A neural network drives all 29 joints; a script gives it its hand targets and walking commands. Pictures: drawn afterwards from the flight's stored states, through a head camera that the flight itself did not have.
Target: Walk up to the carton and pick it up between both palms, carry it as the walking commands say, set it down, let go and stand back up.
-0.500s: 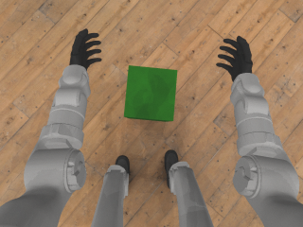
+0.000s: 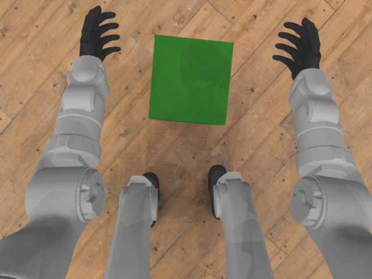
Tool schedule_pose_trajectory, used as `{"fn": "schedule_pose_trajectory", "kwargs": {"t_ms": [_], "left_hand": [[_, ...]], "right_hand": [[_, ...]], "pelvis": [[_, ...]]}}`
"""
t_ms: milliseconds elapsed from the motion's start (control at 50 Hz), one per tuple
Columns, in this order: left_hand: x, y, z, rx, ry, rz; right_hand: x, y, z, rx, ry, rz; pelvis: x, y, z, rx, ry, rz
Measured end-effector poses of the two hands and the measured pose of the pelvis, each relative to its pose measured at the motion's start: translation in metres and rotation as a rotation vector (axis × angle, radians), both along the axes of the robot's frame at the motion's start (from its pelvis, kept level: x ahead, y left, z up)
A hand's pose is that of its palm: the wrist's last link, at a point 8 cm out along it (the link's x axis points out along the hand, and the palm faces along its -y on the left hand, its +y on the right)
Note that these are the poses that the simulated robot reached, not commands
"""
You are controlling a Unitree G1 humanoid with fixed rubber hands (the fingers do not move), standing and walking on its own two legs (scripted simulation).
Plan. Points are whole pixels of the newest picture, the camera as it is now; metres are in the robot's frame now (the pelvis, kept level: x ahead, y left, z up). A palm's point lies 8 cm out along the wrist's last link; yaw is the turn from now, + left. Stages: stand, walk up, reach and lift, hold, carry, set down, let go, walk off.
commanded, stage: reach and lift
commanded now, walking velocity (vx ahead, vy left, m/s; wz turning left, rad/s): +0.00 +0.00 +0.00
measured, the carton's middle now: (188, 88) +0.50 -0.03 -0.43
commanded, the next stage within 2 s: none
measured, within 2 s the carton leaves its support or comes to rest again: leaves its support in 1.96 s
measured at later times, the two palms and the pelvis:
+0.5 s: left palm (116, 73) +0.52 +0.16 -0.28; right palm (270, 80) +0.49 -0.22 -0.28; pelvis -0.03 +0.00 -0.12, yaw +0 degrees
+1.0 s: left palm (124, 81) +0.51 +0.16 -0.37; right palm (257, 86) +0.49 -0.22 -0.36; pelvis -0.03 +0.00 -0.18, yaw +0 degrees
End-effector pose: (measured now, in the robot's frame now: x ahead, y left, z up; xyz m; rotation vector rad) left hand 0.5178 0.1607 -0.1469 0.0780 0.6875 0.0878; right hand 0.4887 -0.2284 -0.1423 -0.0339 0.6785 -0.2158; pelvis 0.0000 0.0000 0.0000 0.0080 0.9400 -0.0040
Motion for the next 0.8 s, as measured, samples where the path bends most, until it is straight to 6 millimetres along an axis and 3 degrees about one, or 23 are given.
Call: {"fn": "schedule_pose_trajectory", "kwargs": {"t_ms": [280, 540, 800], "left_hand": [[0.002, -0.004, -0.061, -0.011, 0.0, -0.008], [-0.002, -0.005, -0.15, -0.008, 0.043, -0.008], [-0.006, -0.009, -0.215, -0.015, 0.07, -0.035]], "right_hand": [[0.0, 0.004, -0.064, 0.007, 0.003, 0.006], [0.0, 0.009, -0.148, 0.003, 0.043, 0.012], [-0.008, 0.006, -0.213, -0.003, 0.085, 0.002]], "pelvis": [[-0.016, 0.001, -0.068, -0.002, -0.036, 0.008], [-0.025, -0.001, -0.124, -0.01, -0.09, 0.014], [-0.025, 0.002, -0.166, -0.022, -0.152, 0.022]]}}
